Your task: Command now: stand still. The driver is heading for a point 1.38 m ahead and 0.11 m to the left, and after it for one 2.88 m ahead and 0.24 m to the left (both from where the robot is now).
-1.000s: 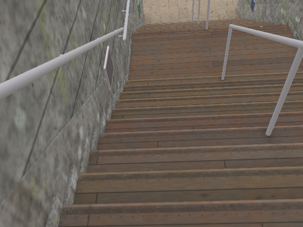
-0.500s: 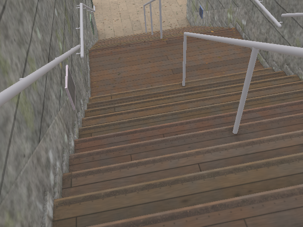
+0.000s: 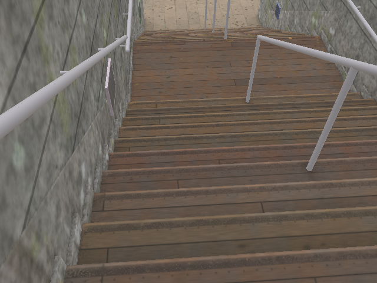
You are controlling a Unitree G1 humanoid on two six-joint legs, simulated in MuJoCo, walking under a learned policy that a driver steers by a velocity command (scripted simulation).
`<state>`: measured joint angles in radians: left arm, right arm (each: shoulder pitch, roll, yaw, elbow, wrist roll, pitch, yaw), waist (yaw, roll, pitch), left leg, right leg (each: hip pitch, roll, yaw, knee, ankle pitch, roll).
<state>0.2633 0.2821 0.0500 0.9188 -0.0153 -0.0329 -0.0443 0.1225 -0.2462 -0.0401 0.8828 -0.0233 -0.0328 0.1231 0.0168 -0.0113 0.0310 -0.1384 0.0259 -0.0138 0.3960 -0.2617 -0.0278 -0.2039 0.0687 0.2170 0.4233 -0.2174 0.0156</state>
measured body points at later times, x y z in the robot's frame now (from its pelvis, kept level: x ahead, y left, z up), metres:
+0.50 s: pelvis +0.02 +0.00 +0.00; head +0.03 +0.00 +0.45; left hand +0.08 +0.27 -0.13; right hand +0.04 -0.28 -0.13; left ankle -0.04 +0.14 -0.74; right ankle +0.00 -0.13 -0.74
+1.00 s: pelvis +0.23 +0.02 -0.14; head +0.23 +0.03 +0.31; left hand +0.13 +0.22 -0.29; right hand +0.39 -0.21 -0.25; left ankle +0.28 +0.10 -0.90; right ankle +0.02 -0.12 -0.72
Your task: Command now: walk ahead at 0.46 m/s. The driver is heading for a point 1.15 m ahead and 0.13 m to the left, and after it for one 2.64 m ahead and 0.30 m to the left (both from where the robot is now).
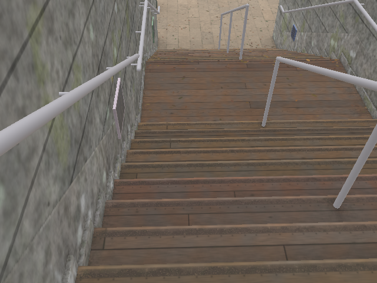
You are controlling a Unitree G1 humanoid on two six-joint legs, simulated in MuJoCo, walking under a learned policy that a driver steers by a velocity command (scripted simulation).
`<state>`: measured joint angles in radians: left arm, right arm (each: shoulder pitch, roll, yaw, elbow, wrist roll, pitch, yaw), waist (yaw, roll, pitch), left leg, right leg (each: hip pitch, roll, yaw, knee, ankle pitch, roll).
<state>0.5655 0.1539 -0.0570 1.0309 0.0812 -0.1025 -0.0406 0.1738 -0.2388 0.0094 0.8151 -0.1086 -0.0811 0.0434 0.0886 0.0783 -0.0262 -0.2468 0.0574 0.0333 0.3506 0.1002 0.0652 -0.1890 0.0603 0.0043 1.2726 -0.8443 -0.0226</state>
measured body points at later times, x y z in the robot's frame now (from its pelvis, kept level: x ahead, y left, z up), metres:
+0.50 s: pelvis +0.27 -0.02 -0.16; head +0.27 -0.03 +0.29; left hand +0.47 +0.16 -0.27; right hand +0.07 -0.18 -0.30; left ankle +0.05 +0.08 -0.75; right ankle +0.35 -0.13 -0.91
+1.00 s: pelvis +0.56 +0.02 -0.34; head +0.56 +0.04 +0.11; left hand +0.40 +0.21 -0.48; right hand +0.73 -0.19 -0.45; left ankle +0.63 +0.12 -1.09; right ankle +0.36 -0.13 -0.90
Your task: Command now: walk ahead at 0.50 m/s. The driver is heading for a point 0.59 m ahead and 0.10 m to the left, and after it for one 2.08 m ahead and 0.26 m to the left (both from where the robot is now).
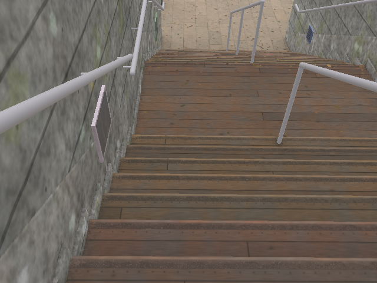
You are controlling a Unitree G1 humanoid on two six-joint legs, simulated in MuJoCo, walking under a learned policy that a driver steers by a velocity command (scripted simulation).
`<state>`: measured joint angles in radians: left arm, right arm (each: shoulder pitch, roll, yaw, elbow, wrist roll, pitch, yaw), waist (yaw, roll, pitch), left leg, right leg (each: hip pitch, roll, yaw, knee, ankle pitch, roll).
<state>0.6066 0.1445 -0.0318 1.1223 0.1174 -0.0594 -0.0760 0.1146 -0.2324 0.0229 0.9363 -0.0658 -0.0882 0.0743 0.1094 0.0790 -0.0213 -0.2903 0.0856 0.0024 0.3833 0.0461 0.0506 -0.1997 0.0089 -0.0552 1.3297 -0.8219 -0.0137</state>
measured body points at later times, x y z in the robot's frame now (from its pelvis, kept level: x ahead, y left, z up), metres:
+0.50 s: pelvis +0.28 +0.00 -0.15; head +0.27 -0.02 +0.30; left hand +0.47 +0.19 -0.26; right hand +0.10 -0.16 -0.30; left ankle +0.07 +0.10 -0.74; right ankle +0.36 -0.09 -0.90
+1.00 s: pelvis +0.53 +0.05 -0.30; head +0.54 +0.06 +0.15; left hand +0.36 +0.19 -0.45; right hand +0.73 -0.14 -0.43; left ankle +0.65 +0.17 -1.04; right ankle +0.36 -0.09 -0.92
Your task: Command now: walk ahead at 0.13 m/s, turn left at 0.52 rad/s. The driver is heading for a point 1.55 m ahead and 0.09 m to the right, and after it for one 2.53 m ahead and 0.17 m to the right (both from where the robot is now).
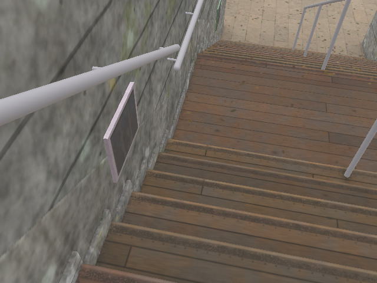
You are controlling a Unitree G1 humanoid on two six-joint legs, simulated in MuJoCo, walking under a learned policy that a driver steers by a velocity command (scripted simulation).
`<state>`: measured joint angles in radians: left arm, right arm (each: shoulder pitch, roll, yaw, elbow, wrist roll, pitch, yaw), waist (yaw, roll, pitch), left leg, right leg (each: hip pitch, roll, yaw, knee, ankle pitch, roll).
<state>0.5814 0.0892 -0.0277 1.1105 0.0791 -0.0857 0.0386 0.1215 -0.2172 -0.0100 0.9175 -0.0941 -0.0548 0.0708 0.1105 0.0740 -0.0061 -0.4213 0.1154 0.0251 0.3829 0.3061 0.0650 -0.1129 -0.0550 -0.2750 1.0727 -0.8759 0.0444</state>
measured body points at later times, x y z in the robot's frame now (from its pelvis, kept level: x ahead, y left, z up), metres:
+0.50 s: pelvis +0.12 -0.01 -0.07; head +0.14 -0.01 +0.37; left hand +0.08 +0.23 -0.22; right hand +0.26 -0.24 -0.21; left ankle +0.11 +0.10 -0.79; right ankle +0.10 -0.12 -0.79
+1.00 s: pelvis +0.12 -0.03 -0.05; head +0.13 -0.04 +0.40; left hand +0.13 +0.21 -0.20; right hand +0.17 -0.26 -0.21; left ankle +0.11 +0.10 -0.79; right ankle +0.10 -0.12 -0.79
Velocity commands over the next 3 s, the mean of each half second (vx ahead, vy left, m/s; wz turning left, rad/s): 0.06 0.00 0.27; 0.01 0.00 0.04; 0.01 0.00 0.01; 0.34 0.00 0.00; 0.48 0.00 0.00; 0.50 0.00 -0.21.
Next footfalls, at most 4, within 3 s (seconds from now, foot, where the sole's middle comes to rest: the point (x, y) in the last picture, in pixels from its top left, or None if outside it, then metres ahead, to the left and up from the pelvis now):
0.02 left None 0.15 0.11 -0.82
0.36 right None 0.14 -0.12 -0.82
1.82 left None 0.19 0.10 -0.82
2.18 right None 0.47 -0.05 -0.99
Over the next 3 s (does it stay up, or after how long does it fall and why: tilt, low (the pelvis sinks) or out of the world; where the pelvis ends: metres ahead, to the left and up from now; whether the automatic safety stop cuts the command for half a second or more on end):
stays up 0.79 0.11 -0.43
